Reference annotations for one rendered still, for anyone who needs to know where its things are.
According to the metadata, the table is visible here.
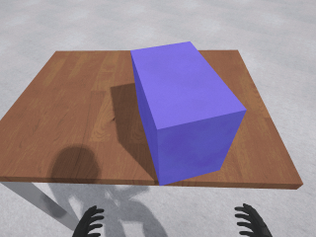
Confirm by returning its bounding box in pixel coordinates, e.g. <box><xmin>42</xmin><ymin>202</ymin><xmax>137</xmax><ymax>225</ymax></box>
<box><xmin>0</xmin><ymin>49</ymin><xmax>303</xmax><ymax>231</ymax></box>

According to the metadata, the left robot hand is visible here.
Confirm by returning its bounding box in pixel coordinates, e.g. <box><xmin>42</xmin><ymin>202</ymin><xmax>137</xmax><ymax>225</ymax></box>
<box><xmin>72</xmin><ymin>205</ymin><xmax>105</xmax><ymax>237</ymax></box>

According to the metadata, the right robot hand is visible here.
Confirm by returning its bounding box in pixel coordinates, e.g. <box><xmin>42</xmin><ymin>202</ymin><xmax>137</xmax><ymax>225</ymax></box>
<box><xmin>234</xmin><ymin>203</ymin><xmax>273</xmax><ymax>237</ymax></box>

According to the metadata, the carton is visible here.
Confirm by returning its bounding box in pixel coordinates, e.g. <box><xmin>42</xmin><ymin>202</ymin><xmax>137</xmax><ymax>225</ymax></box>
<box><xmin>130</xmin><ymin>41</ymin><xmax>247</xmax><ymax>187</ymax></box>

